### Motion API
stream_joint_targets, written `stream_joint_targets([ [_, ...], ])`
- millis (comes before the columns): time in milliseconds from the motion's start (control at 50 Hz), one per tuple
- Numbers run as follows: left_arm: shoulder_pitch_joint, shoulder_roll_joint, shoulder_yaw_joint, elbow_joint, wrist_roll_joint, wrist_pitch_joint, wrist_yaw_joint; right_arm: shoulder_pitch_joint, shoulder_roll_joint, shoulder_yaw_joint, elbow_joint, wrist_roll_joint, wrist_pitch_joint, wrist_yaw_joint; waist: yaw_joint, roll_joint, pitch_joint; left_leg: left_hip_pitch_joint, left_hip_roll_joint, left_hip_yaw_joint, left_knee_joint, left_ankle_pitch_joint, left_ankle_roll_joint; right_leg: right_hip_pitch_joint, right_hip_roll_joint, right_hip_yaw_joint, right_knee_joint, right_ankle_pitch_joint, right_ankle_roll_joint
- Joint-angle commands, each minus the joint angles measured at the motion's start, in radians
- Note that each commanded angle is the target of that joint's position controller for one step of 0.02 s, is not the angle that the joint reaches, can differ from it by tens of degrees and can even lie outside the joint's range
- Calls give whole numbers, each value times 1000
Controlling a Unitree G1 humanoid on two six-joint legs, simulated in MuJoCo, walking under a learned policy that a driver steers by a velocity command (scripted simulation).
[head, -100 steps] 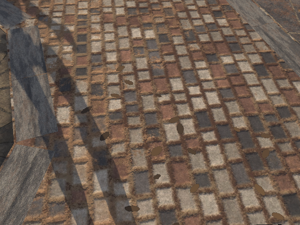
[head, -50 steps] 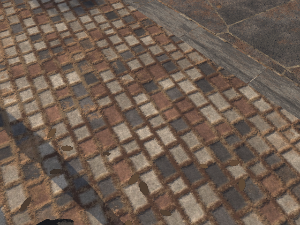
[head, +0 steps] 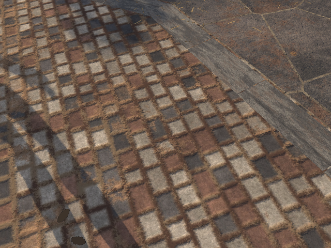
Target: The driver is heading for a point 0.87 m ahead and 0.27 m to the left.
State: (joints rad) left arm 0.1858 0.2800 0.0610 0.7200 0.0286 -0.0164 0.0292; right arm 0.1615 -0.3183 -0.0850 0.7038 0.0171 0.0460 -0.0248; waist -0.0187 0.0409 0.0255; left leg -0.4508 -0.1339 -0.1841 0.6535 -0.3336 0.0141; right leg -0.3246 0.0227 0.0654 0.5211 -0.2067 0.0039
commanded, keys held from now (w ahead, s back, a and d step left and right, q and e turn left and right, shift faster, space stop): q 0.42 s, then w+q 0.22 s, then w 0.36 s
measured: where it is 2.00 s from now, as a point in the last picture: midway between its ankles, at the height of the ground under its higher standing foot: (96, 212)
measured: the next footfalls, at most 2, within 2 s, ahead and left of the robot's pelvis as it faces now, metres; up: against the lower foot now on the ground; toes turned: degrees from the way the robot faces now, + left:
left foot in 0.38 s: +0.02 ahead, +0.14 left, +0.00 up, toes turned +16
right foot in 0.84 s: +0.23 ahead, -0.03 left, +0.00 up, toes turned +29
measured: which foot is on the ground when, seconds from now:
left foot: up 0.00-0.36, down 0.38-0.84, up 0.86-1.00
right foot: down 0.00-0.38, up 0.40-0.82, down 0.84-1.00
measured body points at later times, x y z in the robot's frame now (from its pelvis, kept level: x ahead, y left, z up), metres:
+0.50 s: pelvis +0.01 +0.04 +0.00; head +0.03 +0.07 +0.45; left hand +0.05 +0.36 -0.11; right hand +0.24 -0.19 -0.07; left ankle -0.02 +0.13 -0.73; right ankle +0.02 -0.11 -0.66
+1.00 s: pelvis +0.16 +0.05 +0.01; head +0.18 +0.04 +0.46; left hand +0.11 +0.34 -0.09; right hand +0.39 -0.13 -0.10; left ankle +0.07 +0.17 -0.66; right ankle +0.19 -0.05 -0.73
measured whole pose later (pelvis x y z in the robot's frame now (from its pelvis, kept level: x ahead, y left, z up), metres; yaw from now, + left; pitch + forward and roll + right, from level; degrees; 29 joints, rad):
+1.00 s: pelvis +0.16 +0.05 +0.01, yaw +28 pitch +2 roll +0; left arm 0.32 0.26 0.05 0.75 0.00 -0.10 -0.02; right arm 0.29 -0.30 -0.05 0.69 0.02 -0.05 0.00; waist 0.02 0.05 -0.02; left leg -0.49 0.01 -0.06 1.07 -0.33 0.03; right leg -0.20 0.03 0.01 0.42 -0.25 -0.04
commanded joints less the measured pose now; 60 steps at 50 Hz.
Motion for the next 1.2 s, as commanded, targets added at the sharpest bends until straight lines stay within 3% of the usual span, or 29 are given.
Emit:
stream_joint_targets([
  [20,-46,147,40,-99,21,-13,11,50,-169,-54,-66,-4,-23,5,-18,-206,-85,-162,52,28,427,-197,-42,137,-381,344,-225,235,-235],
  [40,-81,124,33,-108,2,-14,14,80,-154,-55,-38,-1,-10,1,-29,-158,-74,-165,60,45,483,-149,-63,144,-318,244,-203,249,-193],
  [60,-88,116,30,-107,-13,-13,16,89,-135,-51,-32,-4,1,-3,-21,-151,-66,-194,69,52,542,-105,-81,168,-295,195,-188,273,-179],
  [120,-44,121,29,-97,-11,1,21,26,-81,-31,-73,9,10,4,20,-179,-50,-216,96,118,503,-43,-119,207,-258,81,-187,357,-195],
  [180,2,151,44,-86,-10,16,25,-39,-61,-18,-119,9,7,16,62,-209,-78,-189,139,145,351,-46,-135,290,-291,58,-177,375,-218],
  [240,-16,190,60,-89,-18,22,15,-47,-56,-10,-141,5,8,31,66,-226,-96,-55,156,198,207,-63,-115,248,-314,12,-172,403,-222],
  [300,-19,202,68,-81,-35,20,1,-33,-75,-20,-151,6,16,41,60,-237,-97,25,144,240,72,-43,-79,243,-336,-7,-142,405,-212],
  [340,-42,202,70,-76,-56,17,-2,16,-72,-26,-141,6,20,49,19,-225,-98,129,126,267,-115,77,-31,216,-329,-42,-74,381,-169],
  [360,-15,178,65,-60,-62,13,-3,57,-86,-35,-127,4,19,45,3,-192,-107,237,106,257,-227,185,3,161,-301,-85,-4,312,-116],
  [380,32,136,55,-47,-40,9,-8,101,-153,-57,-123,5,16,33,4,-37,-135,420,195,103,-275,441,54,2,-235,-173,175,120,-27],
  [400,14,62,24,-103,23,6,-14,106,-278,-79,-149,-6,11,17,34,302,-140,563,472,-270,-232,871,224,-321,-89,-212,484,-467,78],
  [420,-92,118,40,-124,1,2,-4,135,-233,-65,-156,-44,-13,30,-67,199,-211,488,530,-332,-273,780,362,-368,-46,-43,647,-507,82],
  [440,-109,151,51,-122,-26,4,-2,122,-205,-56,-139,-39,-32,32,-50,115,-171,464,463,-255,-308,518,324,-388,-68,-12,685,-418,64],
  [480,-100,161,61,-103,-28,1,-2,79,-139,-37,-126,9,-43,22,-24,71,-97,412,375,-228,-382,-41,233,-431,-100,2,592,-241,40],
  [500,-97,161,63,-106,-25,-2,-5,56,-132,-28,-130,8,-44,17,-10,96,-62,360,351,-234,-421,-156,226,-413,-93,0,559,-170,40],
  [560,-97,140,59,-99,-29,-34,-19,61,-129,-23,-135,-13,-58,4,-2,106,-46,338,322,-221,-463,-142,218,-368,-62,-10,423,-47,41],
  [640,-141,102,42,-98,-33,-65,-34,98,-162,-34,-112,-2,-71,-1,-24,107,-32,300,295,-192,-438,-65,209,-264,-28,-8,177,15,52],
  [740,-156,108,33,-103,-48,-89,-56,148,-157,-26,-79,3,-78,16,-47,104,-17,235,319,-234,-410,-102,209,-120,-26,-25,49,17,31],
  [780,-125,115,35,-100,-53,-98,-58,144,-147,-19,-73,1,-78,23,-23,100,-7,216,314,-253,-383,-114,196,-42,-26,-36,-11,20,3],
  [820,-38,119,40,-76,-45,-105,-52,141,-104,-4,-71,-2,-76,26,30,84,-25,165,261,-233,-307,-99,159,118,-24,-47,-75,24,-25],
  [840,60,144,47,-60,-36,-109,-45,129,-58,12,-77,-7,-79,25,76,48,-64,93,216,-181,-180,-86,120,252,-101,33,-91,-13,-60],
  [860,149,230,64,-43,-19,-108,-38,142,6,30,-107,-4,-91,22,81,-159,-112,-118,91,-18,99,-115,55,445,-260,305,-177,-207,-156],
  [880,251,271,83,-7,-21,-102,-51,116,-51,20,-137,15,-105,11,114,-316,-113,-313,63,46,370,-252,18,491,-411,656,-297,-446,-276],
  [900,226,201,59,-7,-35,-103,-55,108,-119,0,-123,23,-113,11,102,-224,-24,-401,108,7,481,-212,24,450,-408,644,-309,-509,-279],
  [940,161,141,37,-23,-30,-96,-48,77,-104,2,-107,4,-120,21,71,-160,23,-418,171,61,499,-51,27,388,-319,445,-314,-347,-230],
  [980,129,116,23,-26,-23,-90,-44,49,-75,4,-108,-6,-124,32,54,-152,34,-358,214,86,434,49,14,307,-264,318,-344,-158,-207],
  [1100,168,150,24,15,-41,-80,-31,-85,6,36,-134,-12,-130,44,86,-135,35,-245,204,169,103,278,-37,238,-201,89,-378,186,-200],
  [1160,220,171,26,44,-49,-71,-28,-165,7,40,-147,-1,-137,60,113,-133,45,-154,177,192,-38,369,-34,227,-214,56,-376,207,-193],
  [1200,240,177,27,62,-56,-63,-28,-197,-8,35,-160,6,-140,71,108,-135,59,-139,172,181,-88,369,-12,270,-248,65,-365,234,-185],
])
